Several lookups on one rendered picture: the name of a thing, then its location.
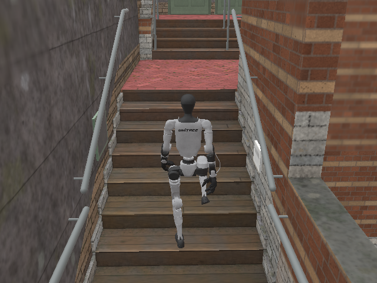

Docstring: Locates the robot right shin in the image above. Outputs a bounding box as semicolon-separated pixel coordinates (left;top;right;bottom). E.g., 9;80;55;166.
199;176;207;197

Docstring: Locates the robot left hand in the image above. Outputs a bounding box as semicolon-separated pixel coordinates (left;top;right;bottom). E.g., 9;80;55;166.
161;160;175;171

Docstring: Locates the right robot thigh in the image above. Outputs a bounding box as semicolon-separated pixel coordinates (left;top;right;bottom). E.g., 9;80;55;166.
196;156;208;176

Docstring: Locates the robot right hand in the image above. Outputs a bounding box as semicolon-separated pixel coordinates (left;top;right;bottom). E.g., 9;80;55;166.
202;176;217;195

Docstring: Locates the robot left upper arm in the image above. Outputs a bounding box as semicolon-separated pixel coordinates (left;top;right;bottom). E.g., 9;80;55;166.
163;119;176;152

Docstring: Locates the right robot forearm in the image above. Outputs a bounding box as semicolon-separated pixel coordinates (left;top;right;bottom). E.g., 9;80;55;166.
206;144;217;177

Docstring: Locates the left robot forearm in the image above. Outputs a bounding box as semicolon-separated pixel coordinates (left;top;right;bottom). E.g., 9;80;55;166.
161;143;169;163

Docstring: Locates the robot right upper arm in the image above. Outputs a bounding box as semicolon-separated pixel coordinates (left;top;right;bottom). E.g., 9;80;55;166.
200;119;213;153

